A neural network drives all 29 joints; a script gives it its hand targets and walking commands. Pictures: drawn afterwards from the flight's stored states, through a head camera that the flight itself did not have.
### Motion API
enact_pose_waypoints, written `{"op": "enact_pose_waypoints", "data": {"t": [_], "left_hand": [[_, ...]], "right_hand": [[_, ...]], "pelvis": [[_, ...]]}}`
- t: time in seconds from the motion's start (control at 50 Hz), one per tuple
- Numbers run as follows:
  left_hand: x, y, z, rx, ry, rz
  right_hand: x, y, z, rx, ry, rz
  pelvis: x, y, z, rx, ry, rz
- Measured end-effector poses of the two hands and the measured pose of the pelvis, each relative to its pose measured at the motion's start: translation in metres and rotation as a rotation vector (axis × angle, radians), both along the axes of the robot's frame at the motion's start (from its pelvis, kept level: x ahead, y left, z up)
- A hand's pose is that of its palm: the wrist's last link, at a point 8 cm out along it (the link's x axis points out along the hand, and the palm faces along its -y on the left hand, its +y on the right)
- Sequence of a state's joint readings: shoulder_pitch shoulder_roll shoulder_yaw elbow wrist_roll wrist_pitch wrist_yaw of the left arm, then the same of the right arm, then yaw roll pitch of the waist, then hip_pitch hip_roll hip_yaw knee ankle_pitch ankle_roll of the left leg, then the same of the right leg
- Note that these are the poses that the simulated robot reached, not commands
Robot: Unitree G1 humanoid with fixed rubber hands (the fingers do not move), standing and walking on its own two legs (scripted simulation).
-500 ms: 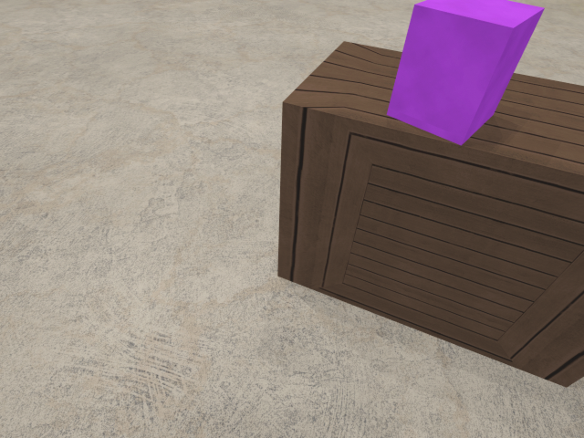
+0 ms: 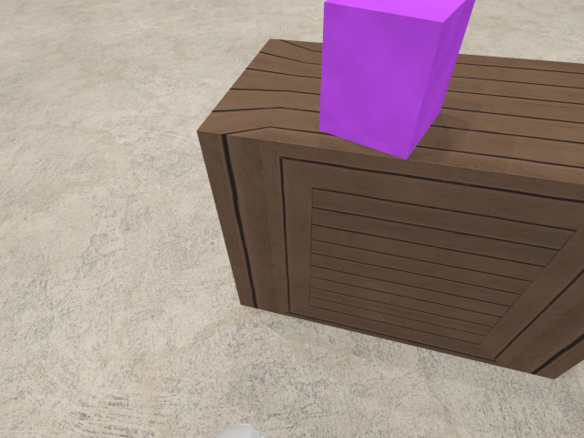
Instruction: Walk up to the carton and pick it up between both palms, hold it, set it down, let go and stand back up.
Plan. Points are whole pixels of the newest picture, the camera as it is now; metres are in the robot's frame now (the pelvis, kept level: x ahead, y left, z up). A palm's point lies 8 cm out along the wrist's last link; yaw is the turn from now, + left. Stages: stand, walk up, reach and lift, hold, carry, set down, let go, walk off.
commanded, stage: walk up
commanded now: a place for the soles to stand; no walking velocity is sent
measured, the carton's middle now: (391, 65) +0.77 -0.17 +0.16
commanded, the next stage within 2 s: none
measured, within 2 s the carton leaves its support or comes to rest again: neither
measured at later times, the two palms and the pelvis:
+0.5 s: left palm (195, 343) +0.31 +0.18 -0.11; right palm out of the picture +0.14 -0.33 -0.13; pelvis +0.17 -0.06 -0.01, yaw -10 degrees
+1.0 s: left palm (207, 298) +0.39 +0.18 -0.10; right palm (494, 314) +0.36 -0.32 -0.08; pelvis +0.26 -0.06 +0.01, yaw -12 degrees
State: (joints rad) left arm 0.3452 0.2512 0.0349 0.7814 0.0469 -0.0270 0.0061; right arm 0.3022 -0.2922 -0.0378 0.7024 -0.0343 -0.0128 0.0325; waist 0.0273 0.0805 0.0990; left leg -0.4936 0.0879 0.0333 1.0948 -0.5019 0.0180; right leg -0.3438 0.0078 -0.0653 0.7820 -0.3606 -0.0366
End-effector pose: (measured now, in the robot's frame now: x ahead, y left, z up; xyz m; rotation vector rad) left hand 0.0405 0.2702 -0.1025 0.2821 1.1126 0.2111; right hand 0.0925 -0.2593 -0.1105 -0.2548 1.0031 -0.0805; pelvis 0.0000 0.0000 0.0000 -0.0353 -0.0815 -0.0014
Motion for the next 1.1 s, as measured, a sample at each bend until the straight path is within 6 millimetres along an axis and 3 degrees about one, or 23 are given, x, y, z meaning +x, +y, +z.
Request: {"op": "enact_pose_waypoints", "data": {"t": [0.08,0.16,0.26,0.36,0.42,0.48,0.52,0.6,0.7,0.76,0.9,1.0,1.1], "left_hand": [[0.011,0.011,-0.013,-0.026,0.045,0.016],[0.040,0.011,-0.028,-0.054,0.094,-0.019],[0.106,-0.007,-0.026,-0.084,0.060,-0.099],[0.185,-0.043,-0.010,-0.113,-0.021,-0.190],[0.230,-0.067,-0.004,-0.107,-0.091,-0.239],[0.261,-0.083,-0.005,-0.076,-0.146,-0.251],[0.270,-0.087,-0.004,-0.058,-0.146,-0.231],[0.277,-0.083,0.003,-0.011,-0.105,-0.214],[0.284,-0.071,0.008,0.011,-0.070,-0.184],[0.295,-0.064,0.000,-0.005,-0.055,-0.177],[0.330,-0.074,-0.013,-0.054,-0.042,-0.182],[0.350,-0.090,-0.002,-0.092,-0.074,-0.220],[0.373,-0.099,0.013,-0.087,-0.106,-0.281]], "right_hand": [[0.040,0.017,0.011,0.005,-0.076,0.012],[0.048,0.017,0.010,-0.034,-0.093,-0.047],[0.031,0.001,0.012,-0.067,0.013,-0.143],[0.022,-0.029,0.014,-0.078,0.089,-0.225],[0.025,-0.052,0.003,-0.077,0.132,-0.257],[0.038,-0.071,-0.013,-0.061,0.178,-0.266],[0.057,-0.079,-0.017,-0.053,0.191,-0.251],[0.112,-0.084,-0.014,-0.044,0.128,-0.200],[0.180,-0.071,-0.002,-0.022,0.039,-0.147],[0.211,-0.058,0.001,-0.010,-0.020,-0.136],[0.248,-0.051,0.012,0.007,-0.078,-0.179],[0.263,-0.060,0.026,0.002,-0.092,-0.187],[0.263,-0.073,0.036,-0.013,-0.118,-0.217]], "pelvis": [[0.029,0.007,-0.003,0.013,0.002,-0.011],[0.059,0.010,-0.010,0.045,-0.008,-0.037],[0.091,-0.003,-0.002,0.066,-0.032,-0.090],[0.124,-0.022,0.005,0.072,-0.029,-0.141],[0.146,-0.039,-0.001,0.063,-0.022,-0.164],[0.165,-0.055,-0.012,0.033,-0.016,-0.169],[0.176,-0.059,-0.013,0.024,-0.010,-0.167],[0.195,-0.060,-0.008,0.006,0.000,-0.158],[0.219,-0.057,-0.001,0.006,0.008,-0.145],[0.232,-0.053,-0.005,0.021,0.005,-0.151],[0.252,-0.054,-0.005,0.047,0.013,-0.186],[0.258,-0.056,0.006,0.041,0.022,-0.199],[0.260,-0.056,0.013,0.044,0.035,-0.226]]}}
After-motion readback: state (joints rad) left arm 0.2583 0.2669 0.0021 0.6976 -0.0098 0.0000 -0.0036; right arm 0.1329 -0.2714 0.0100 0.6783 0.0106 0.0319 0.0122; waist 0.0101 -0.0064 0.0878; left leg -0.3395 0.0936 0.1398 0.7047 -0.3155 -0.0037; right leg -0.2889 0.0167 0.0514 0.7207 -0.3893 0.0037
